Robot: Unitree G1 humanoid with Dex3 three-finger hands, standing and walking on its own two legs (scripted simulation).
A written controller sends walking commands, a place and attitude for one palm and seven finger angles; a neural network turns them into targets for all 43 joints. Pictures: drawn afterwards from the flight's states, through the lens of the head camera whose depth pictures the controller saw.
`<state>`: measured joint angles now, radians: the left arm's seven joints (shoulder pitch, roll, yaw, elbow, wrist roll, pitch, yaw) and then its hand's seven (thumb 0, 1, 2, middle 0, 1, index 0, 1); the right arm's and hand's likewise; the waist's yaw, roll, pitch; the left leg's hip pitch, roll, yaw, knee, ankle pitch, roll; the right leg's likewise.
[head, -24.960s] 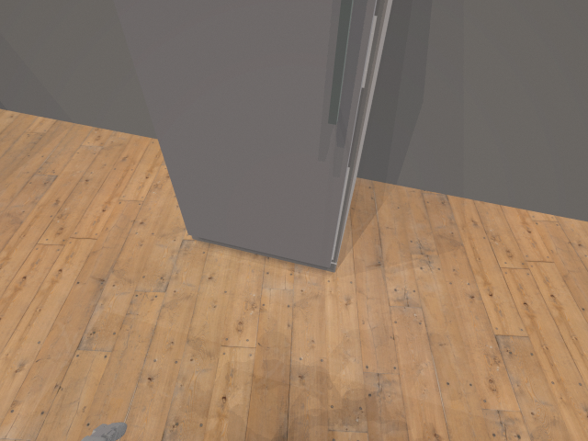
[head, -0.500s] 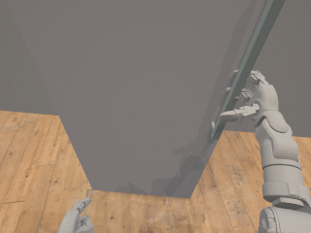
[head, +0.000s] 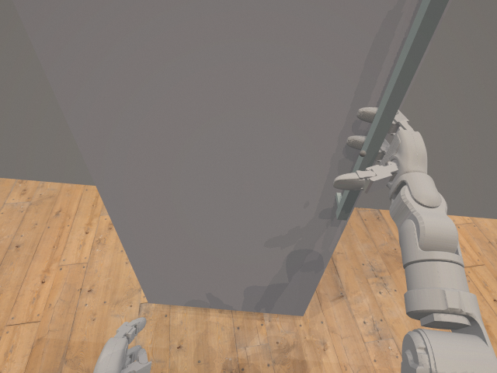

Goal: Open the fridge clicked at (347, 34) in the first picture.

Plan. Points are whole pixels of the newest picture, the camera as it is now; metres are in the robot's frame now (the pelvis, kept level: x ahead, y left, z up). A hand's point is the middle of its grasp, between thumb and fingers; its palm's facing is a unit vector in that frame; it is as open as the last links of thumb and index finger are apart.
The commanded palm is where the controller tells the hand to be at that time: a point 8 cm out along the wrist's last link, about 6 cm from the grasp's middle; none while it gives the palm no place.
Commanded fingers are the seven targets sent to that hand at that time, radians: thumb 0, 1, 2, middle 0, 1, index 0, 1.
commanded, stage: slide the fingers in behind the handle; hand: right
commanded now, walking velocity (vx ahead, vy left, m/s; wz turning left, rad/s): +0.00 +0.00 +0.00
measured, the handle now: (381, 108) +0.46 -0.17 +0.24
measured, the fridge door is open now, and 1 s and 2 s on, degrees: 0 0 0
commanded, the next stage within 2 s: grip the handle and tug to test in 0.42 s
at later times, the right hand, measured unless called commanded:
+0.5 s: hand (359, 152) +0.41 -0.14 +0.19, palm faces +0.04 +1.00 +0.00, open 14.0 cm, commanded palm +0.38 -0.19 +0.19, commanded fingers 0.00 0.50 -0.30 0.30 1.20 0.30 1.20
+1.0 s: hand (366, 155) +0.40 -0.15 +0.19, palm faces +0.04 +1.00 +0.01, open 8.8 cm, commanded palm +0.38 -0.19 +0.19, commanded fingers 0.00 -0.67 -0.80 0.43 1.37 0.43 1.37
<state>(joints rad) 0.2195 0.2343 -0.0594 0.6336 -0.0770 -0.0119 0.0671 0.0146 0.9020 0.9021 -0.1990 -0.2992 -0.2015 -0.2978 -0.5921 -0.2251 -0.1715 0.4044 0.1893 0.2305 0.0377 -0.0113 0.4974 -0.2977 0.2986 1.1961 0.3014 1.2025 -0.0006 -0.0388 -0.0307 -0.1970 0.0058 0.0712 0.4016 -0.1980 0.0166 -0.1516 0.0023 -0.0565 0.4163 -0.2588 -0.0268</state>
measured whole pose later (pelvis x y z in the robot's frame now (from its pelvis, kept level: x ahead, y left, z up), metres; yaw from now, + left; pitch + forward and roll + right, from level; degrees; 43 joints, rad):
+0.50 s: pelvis +0.00 +0.00 +0.00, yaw +0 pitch +0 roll +0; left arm 0.23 0.25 -0.05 0.65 -0.08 -0.02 0.08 0.01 0.90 0.90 -0.20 -0.30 -0.20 -0.30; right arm -0.65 -0.24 -0.17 0.49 0.18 0.20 0.04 -0.01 0.50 -0.30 0.30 1.20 0.30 1.20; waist 0.01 -0.04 -0.02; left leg -0.20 0.00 0.08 0.39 -0.18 0.02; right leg -0.16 0.00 -0.05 0.41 -0.25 -0.02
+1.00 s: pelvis +0.00 +0.00 +0.00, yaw +0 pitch +0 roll +0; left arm 0.22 0.24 -0.05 0.63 -0.08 -0.01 0.07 0.01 0.90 0.90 -0.20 -0.30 -0.20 -0.30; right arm -0.58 -0.24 -0.18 0.40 0.19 0.23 0.06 0.00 -0.23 -0.61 0.38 1.30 0.38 1.31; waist -0.01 -0.04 -0.03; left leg -0.18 0.00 0.07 0.39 -0.20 0.02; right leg -0.14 0.00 -0.05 0.41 -0.26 -0.02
